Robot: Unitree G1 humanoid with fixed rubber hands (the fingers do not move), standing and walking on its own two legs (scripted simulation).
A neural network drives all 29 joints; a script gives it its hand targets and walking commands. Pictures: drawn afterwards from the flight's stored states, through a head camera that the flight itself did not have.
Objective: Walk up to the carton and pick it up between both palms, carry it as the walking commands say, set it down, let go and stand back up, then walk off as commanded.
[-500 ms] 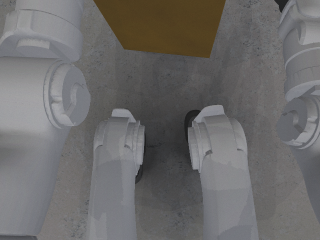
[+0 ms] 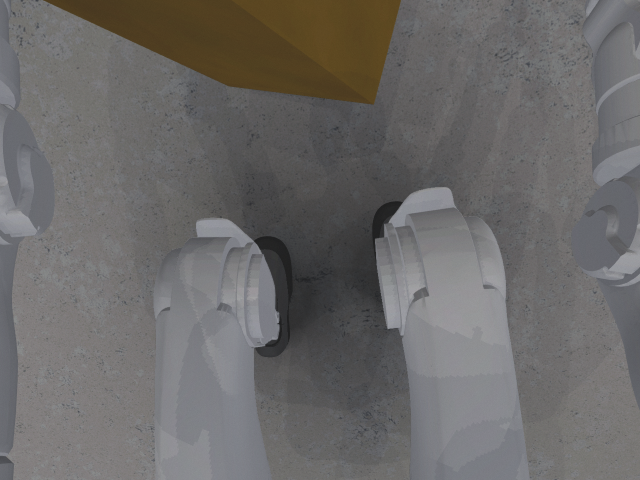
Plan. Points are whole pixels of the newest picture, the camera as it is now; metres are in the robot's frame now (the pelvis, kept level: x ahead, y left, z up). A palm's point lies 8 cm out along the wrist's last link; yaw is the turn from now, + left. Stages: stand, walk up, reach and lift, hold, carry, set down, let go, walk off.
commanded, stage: set down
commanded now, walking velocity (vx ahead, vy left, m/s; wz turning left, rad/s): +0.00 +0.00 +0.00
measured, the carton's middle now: out of the picture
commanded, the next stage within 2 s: let go in 1.10 s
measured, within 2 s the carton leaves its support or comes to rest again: rests again in 0.54 s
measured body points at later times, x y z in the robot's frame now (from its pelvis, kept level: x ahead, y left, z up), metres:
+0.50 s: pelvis +0.01 +0.01 +0.07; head +0.36 -0.03 +0.34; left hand +0.62 +0.10 -0.04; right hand +0.53 -0.31 -0.05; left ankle +0.11 +0.11 -0.34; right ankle +0.13 -0.12 -0.34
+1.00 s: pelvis +0.05 -0.02 +0.22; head +0.35 -0.05 +0.54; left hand +0.62 +0.11 +0.13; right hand +0.54 -0.32 +0.13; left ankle +0.11 +0.11 -0.34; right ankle +0.13 -0.12 -0.34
